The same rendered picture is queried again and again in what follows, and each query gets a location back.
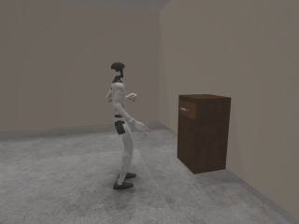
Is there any robot right hand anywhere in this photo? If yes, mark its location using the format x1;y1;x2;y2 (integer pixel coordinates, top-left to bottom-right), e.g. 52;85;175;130
134;121;151;137

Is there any left robot upper arm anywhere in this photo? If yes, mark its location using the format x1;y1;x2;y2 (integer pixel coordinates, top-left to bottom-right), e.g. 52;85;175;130
106;89;112;103

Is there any right robot upper arm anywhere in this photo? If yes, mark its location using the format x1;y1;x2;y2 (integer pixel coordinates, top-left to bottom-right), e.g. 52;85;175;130
113;82;124;110

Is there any robot right forearm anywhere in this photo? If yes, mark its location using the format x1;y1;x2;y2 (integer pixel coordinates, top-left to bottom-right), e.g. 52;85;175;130
115;104;137;126

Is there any humanoid robot head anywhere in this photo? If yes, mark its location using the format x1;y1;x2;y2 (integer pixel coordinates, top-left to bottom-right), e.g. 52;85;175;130
110;62;125;83

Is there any humanoid robot torso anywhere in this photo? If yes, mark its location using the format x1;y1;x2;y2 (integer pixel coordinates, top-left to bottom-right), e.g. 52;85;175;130
111;80;126;128

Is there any robot left hand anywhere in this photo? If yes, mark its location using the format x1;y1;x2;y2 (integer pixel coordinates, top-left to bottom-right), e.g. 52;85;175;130
128;93;138;102

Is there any drawer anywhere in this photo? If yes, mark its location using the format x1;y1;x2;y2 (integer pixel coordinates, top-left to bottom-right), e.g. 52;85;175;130
179;100;196;119

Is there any cabinet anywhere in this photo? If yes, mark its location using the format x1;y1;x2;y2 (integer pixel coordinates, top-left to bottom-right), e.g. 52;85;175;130
177;94;232;175

